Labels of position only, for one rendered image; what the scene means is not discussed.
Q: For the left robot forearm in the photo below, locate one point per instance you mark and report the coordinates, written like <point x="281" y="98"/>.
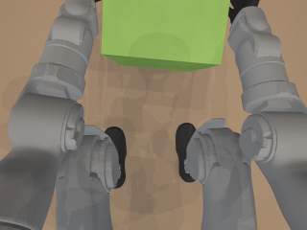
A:
<point x="66" y="54"/>

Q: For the right robot forearm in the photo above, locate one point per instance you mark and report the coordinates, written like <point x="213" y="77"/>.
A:
<point x="262" y="70"/>

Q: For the right robot shin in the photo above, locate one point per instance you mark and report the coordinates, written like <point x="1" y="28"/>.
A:
<point x="212" y="123"/>

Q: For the left robot thigh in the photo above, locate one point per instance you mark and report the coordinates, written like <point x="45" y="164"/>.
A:
<point x="83" y="192"/>

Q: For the robot left upper arm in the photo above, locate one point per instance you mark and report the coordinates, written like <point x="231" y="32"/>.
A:
<point x="42" y="129"/>

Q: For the carton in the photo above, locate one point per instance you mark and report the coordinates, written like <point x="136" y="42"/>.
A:
<point x="180" y="35"/>

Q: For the robot right upper arm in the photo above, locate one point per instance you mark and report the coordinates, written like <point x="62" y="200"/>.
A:
<point x="277" y="142"/>

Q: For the right robot hand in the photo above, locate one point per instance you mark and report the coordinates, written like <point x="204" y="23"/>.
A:
<point x="238" y="5"/>

